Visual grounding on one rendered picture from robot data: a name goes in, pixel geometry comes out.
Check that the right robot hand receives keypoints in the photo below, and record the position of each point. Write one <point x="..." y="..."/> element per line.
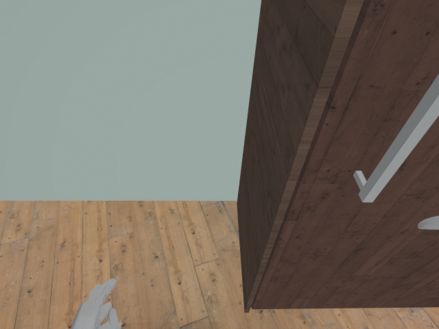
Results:
<point x="429" y="224"/>

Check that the left robot hand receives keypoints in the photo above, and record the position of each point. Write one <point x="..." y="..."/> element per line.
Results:
<point x="91" y="313"/>

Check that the handle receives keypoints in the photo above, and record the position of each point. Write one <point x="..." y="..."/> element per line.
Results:
<point x="424" y="115"/>

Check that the wardrobe door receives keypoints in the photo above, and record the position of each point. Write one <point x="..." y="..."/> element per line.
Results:
<point x="332" y="249"/>

